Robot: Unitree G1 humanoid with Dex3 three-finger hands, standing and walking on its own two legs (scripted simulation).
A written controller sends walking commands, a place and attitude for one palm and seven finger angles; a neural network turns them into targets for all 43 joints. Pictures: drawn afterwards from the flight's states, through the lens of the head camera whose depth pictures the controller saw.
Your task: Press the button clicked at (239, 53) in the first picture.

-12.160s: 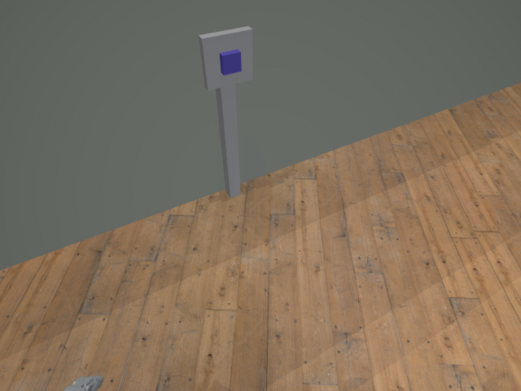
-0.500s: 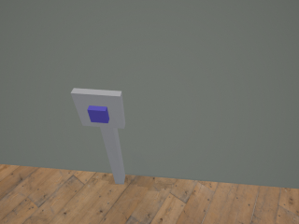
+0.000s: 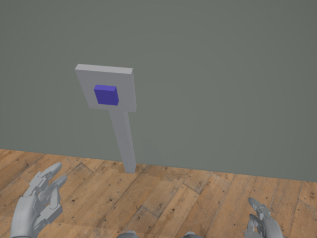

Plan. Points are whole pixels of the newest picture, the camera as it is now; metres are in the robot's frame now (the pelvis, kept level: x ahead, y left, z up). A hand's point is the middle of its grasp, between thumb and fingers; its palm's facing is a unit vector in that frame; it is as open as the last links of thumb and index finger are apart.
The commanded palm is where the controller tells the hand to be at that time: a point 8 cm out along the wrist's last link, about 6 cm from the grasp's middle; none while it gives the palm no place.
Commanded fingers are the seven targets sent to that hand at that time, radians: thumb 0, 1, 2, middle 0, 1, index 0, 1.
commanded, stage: raise the hand and make a fist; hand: left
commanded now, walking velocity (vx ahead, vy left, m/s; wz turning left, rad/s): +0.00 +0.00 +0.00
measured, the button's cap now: (107, 94) +0.55 +0.21 +0.01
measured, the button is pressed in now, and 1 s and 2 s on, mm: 0 0 0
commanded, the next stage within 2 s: aim a knuckle at the button in 1.78 s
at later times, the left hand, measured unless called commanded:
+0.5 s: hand (69, 203) +0.21 +0.23 -0.03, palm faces -0.03 -1.00 -0.04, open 3.5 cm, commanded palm +0.18 +0.28 -0.01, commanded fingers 0.00 0.90 0.90 -1.22 -1.41 -1.22 -1.41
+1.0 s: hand (73, 193) +0.23 +0.22 -0.01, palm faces -0.05 -1.00 -0.04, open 3.1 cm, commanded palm +0.21 +0.28 +0.00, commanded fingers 0.00 0.90 0.90 -1.30 -1.50 -1.30 -1.50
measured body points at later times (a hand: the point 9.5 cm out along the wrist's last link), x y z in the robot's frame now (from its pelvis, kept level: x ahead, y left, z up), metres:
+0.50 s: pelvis +0.01 +0.01 -0.07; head +0.09 +0.03 +0.38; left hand +0.20 +0.29 -0.02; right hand +0.21 -0.20 -0.14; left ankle +0.04 +0.11 -0.70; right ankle +0.05 -0.11 -0.70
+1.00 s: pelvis +0.02 +0.02 -0.06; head +0.09 +0.04 +0.39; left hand +0.22 +0.28 -0.01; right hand +0.22 -0.21 -0.12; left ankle +0.04 +0.11 -0.70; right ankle +0.05 -0.11 -0.70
